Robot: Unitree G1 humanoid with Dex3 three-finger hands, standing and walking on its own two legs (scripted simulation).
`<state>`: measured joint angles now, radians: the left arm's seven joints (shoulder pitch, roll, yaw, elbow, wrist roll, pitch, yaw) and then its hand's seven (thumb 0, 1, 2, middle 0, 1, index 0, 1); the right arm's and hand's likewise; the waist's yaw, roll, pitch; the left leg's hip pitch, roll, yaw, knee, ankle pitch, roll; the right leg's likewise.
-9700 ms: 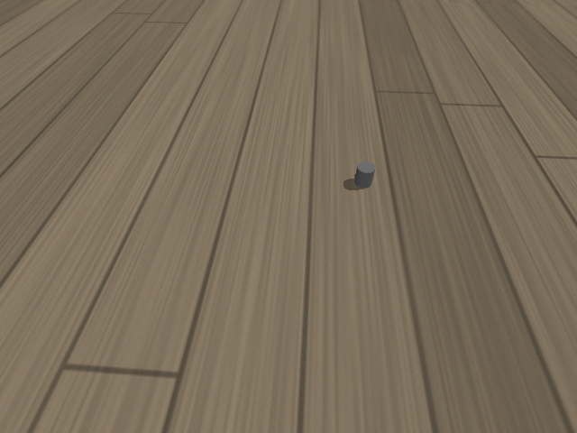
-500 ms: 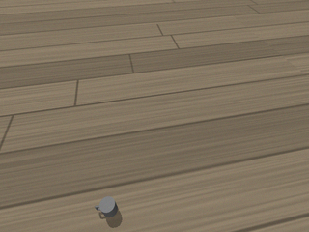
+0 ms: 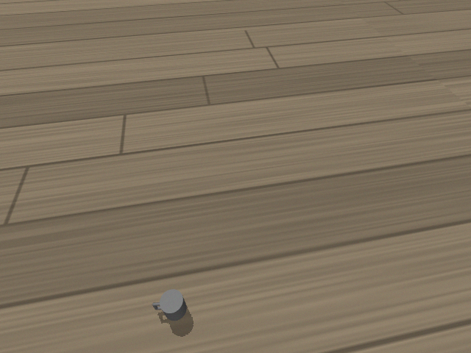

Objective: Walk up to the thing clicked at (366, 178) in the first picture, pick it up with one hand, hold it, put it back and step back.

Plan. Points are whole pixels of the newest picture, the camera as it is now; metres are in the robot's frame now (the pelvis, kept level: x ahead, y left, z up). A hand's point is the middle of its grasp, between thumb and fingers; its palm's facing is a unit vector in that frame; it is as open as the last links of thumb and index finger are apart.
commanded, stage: walk up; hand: left
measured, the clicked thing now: (169, 305) +0.44 +0.27 -0.73
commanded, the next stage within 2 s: stand in 0.90 s
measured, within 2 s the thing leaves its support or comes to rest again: neither
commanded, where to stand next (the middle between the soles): +0.05 +0.02 m, yaw +0 degrees
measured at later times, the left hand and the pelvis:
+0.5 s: hand out of the picture +0.07 +0.26 -0.15, palm faces +0.02 -0.92 -0.38, open 7.4 cm; pelvis +0.00 +0.00 +0.00, yaw +1 degrees
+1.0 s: hand out of the picture +0.08 +0.26 -0.15, palm faces +0.01 -0.93 -0.36, open 7.4 cm; pelvis +0.00 -0.01 +0.00, yaw +1 degrees
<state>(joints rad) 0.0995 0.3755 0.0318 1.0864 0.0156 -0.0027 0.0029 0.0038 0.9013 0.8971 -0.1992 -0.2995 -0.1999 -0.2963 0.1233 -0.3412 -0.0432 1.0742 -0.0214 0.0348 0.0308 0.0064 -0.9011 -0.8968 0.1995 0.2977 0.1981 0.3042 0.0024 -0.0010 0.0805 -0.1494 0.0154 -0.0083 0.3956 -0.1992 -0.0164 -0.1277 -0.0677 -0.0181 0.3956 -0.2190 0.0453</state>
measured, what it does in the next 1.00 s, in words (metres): stands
